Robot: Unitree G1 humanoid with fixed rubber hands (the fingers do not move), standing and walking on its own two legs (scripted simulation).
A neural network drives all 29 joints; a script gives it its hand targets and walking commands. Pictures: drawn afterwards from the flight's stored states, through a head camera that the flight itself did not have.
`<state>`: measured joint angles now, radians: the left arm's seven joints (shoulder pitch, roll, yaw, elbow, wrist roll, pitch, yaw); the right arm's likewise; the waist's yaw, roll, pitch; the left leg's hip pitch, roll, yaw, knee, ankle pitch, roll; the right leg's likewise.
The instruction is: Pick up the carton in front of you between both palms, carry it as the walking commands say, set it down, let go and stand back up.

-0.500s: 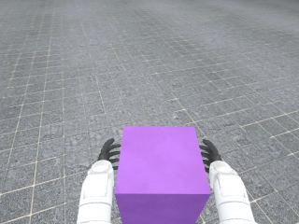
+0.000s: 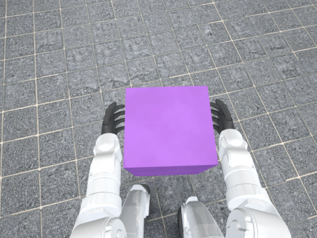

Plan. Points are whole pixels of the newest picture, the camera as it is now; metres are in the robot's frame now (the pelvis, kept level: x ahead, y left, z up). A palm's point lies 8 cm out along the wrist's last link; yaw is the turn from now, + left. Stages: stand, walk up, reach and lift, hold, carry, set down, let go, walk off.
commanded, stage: set down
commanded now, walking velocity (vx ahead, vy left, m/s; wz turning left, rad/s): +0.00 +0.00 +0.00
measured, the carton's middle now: (166, 137) +0.38 +0.01 -0.14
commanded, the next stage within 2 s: none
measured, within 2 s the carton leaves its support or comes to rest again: neither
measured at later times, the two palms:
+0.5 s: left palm (118, 130) +0.42 +0.17 -0.21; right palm (206, 125) +0.45 -0.13 -0.20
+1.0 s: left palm (125, 135) +0.45 +0.17 -0.37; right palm (195, 126) +0.50 -0.12 -0.35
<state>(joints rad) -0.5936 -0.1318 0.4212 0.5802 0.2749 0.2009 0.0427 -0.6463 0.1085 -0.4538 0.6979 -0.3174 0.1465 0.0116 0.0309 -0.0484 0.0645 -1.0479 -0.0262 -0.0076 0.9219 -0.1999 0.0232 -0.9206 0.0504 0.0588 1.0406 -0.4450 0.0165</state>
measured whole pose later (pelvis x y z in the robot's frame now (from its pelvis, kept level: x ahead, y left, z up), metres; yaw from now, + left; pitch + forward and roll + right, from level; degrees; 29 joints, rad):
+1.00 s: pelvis -0.03 +0.00 -0.24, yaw -5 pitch +46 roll -4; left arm -1.07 0.01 0.46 0.62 0.17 0.29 0.11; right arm -1.21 -0.11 -0.36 0.87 -0.12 0.22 -0.05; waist 0.07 -0.07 -0.01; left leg -2.23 -0.02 -0.05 1.77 -0.35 0.00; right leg -2.07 0.12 0.01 1.91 -0.65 0.03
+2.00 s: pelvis -0.04 -0.02 -0.31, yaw -4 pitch +40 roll +1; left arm -1.39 0.26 0.50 1.04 0.08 0.19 0.01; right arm -1.48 -0.20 -0.19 1.08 -0.12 0.20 -0.05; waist 0.13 0.01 0.27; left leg -2.35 0.01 -0.02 2.01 -0.36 -0.03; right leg -2.22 0.17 0.02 2.20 -0.68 0.03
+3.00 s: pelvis -0.04 -0.01 -0.28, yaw -3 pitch +41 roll +0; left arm -1.24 0.29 0.33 0.86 -0.15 0.12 0.11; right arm -1.38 -0.36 -0.06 0.90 0.07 0.20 -0.10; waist 0.12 -0.02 0.22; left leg -2.26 -0.01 -0.02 1.92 -0.37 -0.02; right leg -2.11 0.09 0.01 2.10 -0.70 0.00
